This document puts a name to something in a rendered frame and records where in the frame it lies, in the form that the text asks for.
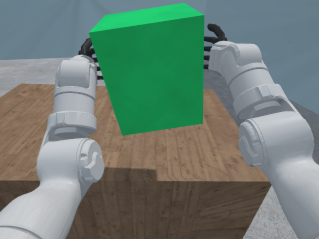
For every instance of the robot right hand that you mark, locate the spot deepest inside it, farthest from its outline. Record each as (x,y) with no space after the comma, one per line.
(221,37)

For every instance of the robot left upper arm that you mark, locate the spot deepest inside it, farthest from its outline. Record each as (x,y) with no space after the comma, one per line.
(66,169)

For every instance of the robot left hand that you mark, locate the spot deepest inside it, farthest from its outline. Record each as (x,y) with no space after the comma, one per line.
(86,50)

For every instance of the robot right forearm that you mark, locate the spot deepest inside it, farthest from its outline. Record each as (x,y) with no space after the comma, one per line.
(253,90)

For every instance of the carton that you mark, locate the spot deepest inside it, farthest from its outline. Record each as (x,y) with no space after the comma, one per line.
(152,63)

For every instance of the robot right upper arm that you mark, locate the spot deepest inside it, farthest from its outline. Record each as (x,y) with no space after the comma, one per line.
(281,145)

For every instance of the robot left forearm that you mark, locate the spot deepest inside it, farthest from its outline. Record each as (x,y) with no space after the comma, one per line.
(74,101)

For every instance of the pedestal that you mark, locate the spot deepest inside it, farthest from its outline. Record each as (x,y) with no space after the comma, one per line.
(187,182)

